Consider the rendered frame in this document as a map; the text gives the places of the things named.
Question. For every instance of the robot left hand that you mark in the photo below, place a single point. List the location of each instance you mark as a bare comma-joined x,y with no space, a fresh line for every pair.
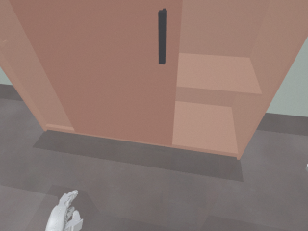
58,220

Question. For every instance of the wardrobe door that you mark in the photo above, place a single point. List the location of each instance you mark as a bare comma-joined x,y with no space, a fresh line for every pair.
23,60
102,60

